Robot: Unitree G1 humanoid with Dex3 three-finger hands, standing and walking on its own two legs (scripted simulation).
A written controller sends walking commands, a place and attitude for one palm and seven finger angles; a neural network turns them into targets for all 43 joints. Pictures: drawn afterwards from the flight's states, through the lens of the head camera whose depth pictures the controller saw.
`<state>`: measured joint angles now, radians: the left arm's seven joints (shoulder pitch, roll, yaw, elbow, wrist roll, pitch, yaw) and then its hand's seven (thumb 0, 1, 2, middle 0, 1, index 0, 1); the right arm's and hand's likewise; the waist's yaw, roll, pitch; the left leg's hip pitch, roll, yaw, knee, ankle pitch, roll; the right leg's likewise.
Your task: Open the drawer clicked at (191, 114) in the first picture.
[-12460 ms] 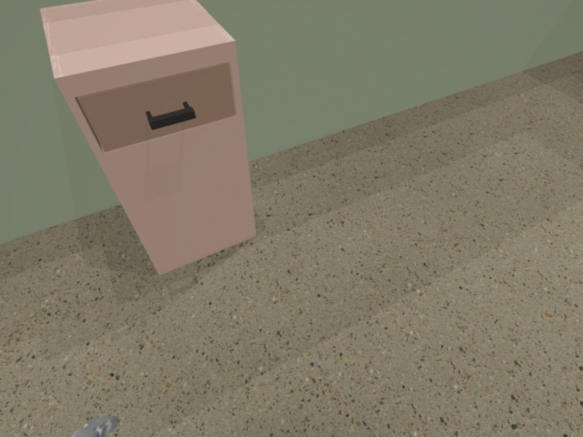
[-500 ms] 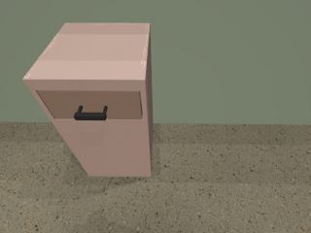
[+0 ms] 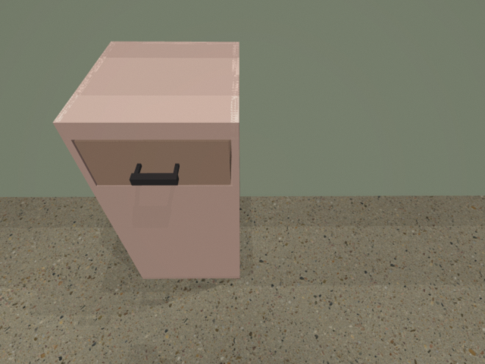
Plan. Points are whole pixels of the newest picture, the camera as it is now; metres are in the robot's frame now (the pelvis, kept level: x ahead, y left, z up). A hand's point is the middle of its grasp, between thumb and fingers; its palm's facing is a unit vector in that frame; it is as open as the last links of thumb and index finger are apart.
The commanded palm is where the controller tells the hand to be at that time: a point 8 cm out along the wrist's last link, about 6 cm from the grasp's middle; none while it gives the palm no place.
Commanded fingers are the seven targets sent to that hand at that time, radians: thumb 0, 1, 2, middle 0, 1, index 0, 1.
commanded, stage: look again from close up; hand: left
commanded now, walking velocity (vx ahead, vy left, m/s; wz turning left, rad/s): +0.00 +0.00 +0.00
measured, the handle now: (156, 173) +0.56 +0.25 -0.07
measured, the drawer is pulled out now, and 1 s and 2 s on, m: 0.00 0.00 0.00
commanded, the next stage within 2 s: raise the hand with hooked fingers in 0.28 s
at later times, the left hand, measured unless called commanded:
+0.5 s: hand out of the picture +0.09 +0.21 -0.13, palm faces -0.07 -0.89 -0.45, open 7.3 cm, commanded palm +0.12 +0.23 -0.05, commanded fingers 0.00 0.74 0.83 -0.21 -0.41 -0.21 -0.41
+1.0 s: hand (120, 333) +0.18 +0.21 -0.03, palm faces +0.08 -0.02 -1.00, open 9.8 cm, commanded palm +0.17 +0.21 +0.02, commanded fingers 0.00 0.15 0.58 -0.25 -0.78 -0.25 -0.78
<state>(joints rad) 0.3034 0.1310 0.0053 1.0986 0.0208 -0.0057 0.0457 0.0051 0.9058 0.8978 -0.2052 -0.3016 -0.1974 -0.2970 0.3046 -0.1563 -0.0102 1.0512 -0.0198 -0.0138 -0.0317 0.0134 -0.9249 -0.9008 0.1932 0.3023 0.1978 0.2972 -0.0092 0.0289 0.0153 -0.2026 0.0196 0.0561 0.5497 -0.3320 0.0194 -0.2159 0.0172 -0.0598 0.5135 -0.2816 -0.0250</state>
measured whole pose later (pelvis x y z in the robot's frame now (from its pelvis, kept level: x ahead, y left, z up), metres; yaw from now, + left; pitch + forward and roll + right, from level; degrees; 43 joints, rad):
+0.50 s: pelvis +0.02 +0.01 +0.00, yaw -1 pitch +2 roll +2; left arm 0.48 0.23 -0.05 0.43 0.15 0.10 0.17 0.05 0.93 0.89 -0.21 -0.32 -0.20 -0.31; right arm 0.39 -0.16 0.00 0.97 0.04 -0.20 -0.08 0.02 -0.92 -0.90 0.20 0.30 0.20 0.30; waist 0.01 -0.01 -0.01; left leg -0.21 -0.04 0.10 0.49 -0.32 0.04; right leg -0.29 -0.04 -0.01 0.59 -0.33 -0.01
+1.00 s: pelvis +0.00 -0.05 -0.05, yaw +0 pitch +13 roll +3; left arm 0.43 0.38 0.02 -0.02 1.09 -0.12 0.53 0.00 0.35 0.67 -0.27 -0.64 -0.26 -0.64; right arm -0.02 -0.24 -0.03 0.53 -0.09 0.05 0.03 0.01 -0.91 -0.90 0.19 0.30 0.20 0.30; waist 0.14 0.00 -0.14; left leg -0.66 0.01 -0.02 0.93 -0.49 -0.03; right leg -0.71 0.02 -0.07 0.98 -0.49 -0.10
